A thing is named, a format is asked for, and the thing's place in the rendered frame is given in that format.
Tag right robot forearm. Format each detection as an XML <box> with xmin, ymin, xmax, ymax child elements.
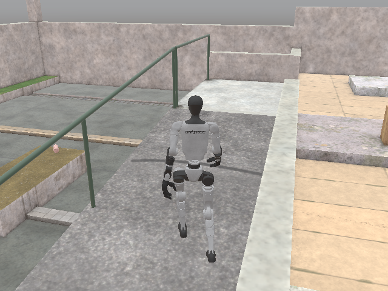
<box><xmin>214</xmin><ymin>146</ymin><xmax>222</xmax><ymax>162</ymax></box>

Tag robot torso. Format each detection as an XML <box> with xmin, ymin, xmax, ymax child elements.
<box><xmin>181</xmin><ymin>119</ymin><xmax>209</xmax><ymax>182</ymax></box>

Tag right robot thigh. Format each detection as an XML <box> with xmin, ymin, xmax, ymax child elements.
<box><xmin>202</xmin><ymin>171</ymin><xmax>214</xmax><ymax>220</ymax></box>

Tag robot left upper arm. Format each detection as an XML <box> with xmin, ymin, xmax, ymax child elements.
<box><xmin>169</xmin><ymin>121</ymin><xmax>182</xmax><ymax>156</ymax></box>

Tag robot left hand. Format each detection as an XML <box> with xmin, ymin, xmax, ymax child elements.
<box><xmin>162</xmin><ymin>180</ymin><xmax>176</xmax><ymax>199</ymax></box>

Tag robot right upper arm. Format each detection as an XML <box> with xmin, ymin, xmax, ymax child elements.
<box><xmin>208</xmin><ymin>122</ymin><xmax>221</xmax><ymax>154</ymax></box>

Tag left robot forearm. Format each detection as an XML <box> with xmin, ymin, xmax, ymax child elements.
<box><xmin>163</xmin><ymin>147</ymin><xmax>175</xmax><ymax>181</ymax></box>

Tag robot right hand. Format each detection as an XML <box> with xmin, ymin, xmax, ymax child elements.
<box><xmin>207</xmin><ymin>157</ymin><xmax>221</xmax><ymax>167</ymax></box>

